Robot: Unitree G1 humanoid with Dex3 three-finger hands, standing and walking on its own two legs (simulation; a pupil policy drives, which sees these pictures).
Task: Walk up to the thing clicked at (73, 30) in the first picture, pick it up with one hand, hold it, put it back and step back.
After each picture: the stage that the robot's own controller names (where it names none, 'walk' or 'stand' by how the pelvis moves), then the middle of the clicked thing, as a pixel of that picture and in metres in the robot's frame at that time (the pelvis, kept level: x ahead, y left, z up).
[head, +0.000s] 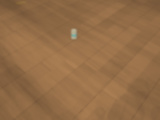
stand; (73, 34) +1.63 +0.08 -0.72
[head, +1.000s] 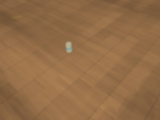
walk; (68, 47) +1.48 +0.25 -0.71
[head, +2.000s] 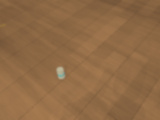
walk; (60, 73) +0.95 +0.28 -0.72
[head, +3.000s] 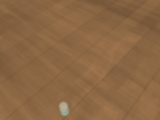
walk; (64, 108) +0.56 +0.19 -0.71
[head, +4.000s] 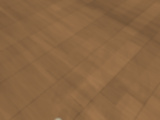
stand; out of the picture +0.42 +0.15 -0.70
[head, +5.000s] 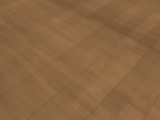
stand; out of the picture +0.39 +0.16 -0.72
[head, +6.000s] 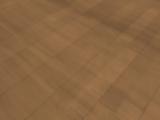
stand; out of the picture +0.39 +0.18 -0.73
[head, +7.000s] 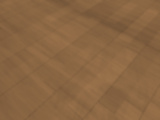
stand; out of the picture +0.38 +0.18 -0.73
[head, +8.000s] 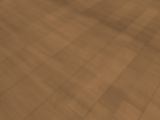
stand; out of the picture +0.37 +0.18 -0.73
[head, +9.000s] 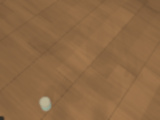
go down; (45, 104) +0.41 +0.18 -0.60
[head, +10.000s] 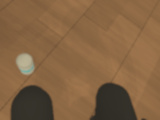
go down; (25, 64) +0.45 +0.22 -0.30
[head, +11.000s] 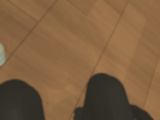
close in; out of the picture +0.44 +0.25 -0.25
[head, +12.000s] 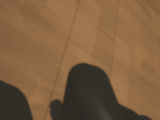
close; out of the picture +0.43 +0.27 -0.22
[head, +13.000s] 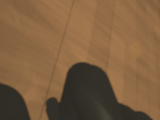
close; out of the picture +0.42 +0.27 -0.22
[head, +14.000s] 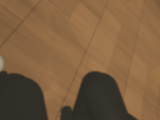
lift; out of the picture +0.36 +0.24 -0.16
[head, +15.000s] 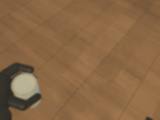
lift; (28, 91) +0.32 +0.18 +0.01
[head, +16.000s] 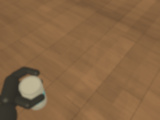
hold; (34, 93) +0.32 +0.17 +0.01
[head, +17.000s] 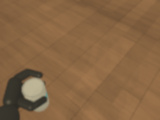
crouch; (36, 95) +0.32 +0.16 +0.00
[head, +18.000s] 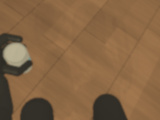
crouch; (19, 59) +0.43 +0.19 -0.08
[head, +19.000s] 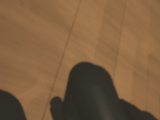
lower; out of the picture +0.42 +0.30 -0.23
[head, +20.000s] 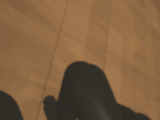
lower; out of the picture +0.43 +0.29 -0.23
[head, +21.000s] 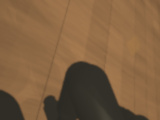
lower; out of the picture +0.43 +0.29 -0.23
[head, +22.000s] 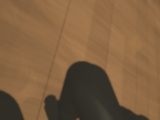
lower; out of the picture +0.44 +0.29 -0.23
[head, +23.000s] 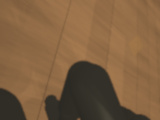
loosen; out of the picture +0.43 +0.27 -0.23
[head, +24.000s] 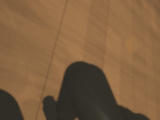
withdraw; out of the picture +0.43 +0.26 -0.23
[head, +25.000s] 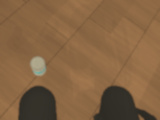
walk; (38, 66) +0.46 +0.19 -0.35
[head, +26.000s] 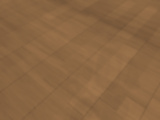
stand; out of the picture +0.38 +0.14 -0.66
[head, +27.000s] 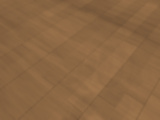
stand; out of the picture +0.39 +0.16 -0.67
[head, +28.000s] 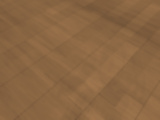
stand; out of the picture +0.40 +0.15 -0.69
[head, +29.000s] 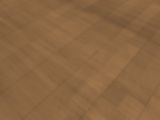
walk; out of the picture +0.41 +0.15 -0.72
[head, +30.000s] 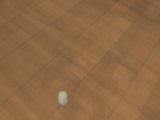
walk; (62, 98) +0.54 +0.09 -0.70
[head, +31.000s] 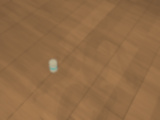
walk; (53, 65) +0.83 +0.21 -0.70
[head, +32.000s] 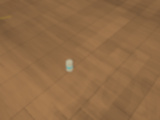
stand; (69, 65) +1.05 +0.14 -0.70
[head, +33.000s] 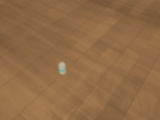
stand; (62, 68) +1.05 +0.18 -0.73
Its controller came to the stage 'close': yes
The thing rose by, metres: 0.72
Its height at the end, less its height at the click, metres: +0.00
